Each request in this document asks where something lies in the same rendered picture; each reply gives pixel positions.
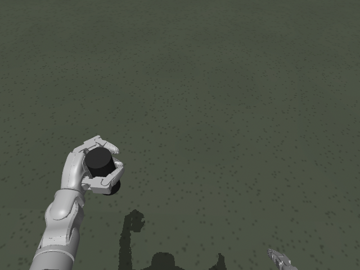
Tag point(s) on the can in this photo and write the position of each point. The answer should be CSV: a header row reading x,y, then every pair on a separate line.
x,y
100,164

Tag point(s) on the left robot arm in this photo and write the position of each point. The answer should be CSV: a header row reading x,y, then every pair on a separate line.
x,y
59,244

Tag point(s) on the left robot hand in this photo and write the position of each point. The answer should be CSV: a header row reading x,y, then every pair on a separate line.
x,y
76,175

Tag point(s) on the right robot hand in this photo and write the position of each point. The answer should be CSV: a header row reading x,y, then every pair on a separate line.
x,y
281,260

